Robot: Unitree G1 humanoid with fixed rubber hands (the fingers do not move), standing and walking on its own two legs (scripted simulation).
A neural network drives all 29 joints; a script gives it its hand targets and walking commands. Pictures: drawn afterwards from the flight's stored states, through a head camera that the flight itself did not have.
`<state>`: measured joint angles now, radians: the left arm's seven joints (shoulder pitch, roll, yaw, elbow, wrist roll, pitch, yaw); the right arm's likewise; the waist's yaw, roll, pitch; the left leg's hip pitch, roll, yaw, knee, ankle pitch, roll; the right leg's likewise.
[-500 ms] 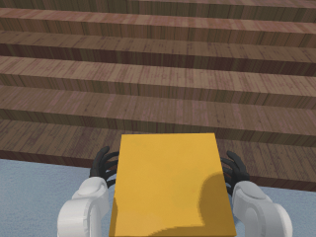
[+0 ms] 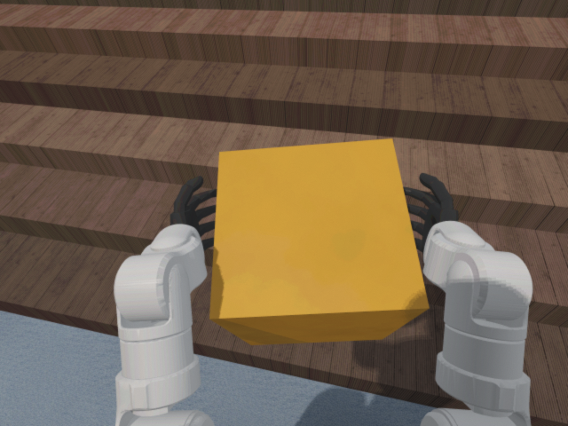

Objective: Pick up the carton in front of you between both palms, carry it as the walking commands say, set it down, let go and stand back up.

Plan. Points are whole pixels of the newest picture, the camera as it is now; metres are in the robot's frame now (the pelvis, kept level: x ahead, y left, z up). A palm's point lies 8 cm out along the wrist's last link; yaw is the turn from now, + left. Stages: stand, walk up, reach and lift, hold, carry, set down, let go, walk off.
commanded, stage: carry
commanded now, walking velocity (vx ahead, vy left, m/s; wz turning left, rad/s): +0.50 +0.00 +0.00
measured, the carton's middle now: (311, 257) +0.35 +0.01 +0.06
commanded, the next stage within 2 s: none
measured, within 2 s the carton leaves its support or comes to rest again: neither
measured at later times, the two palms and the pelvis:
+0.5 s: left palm (247, 82) +0.69 +0.13 +0.14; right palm (412, 88) +0.65 -0.17 +0.15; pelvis +0.31 +0.02 +0.02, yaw -2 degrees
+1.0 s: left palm out of the picture +0.89 +0.15 +0.30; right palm out of the picture +0.91 -0.15 +0.30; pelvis +0.55 -0.03 +0.16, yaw +1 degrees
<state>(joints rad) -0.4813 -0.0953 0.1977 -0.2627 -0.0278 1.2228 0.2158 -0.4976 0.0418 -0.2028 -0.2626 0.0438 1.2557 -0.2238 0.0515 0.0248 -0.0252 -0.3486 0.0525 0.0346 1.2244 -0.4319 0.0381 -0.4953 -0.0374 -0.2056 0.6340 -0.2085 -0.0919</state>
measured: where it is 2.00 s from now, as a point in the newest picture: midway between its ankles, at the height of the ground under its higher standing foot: (331, 273)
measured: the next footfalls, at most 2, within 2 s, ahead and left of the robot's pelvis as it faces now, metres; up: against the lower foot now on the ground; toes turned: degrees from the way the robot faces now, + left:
left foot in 0.28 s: +0.31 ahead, +0.12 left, +0.00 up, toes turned +4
right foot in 0.64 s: +0.56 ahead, -0.11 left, +0.12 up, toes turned -4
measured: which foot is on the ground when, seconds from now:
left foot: up 0.00-0.26, down 0.28-0.68, up 0.70-0.92, down 0.94-1.00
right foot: down 0.00-0.36, up 0.38-0.62, down 0.64-1.00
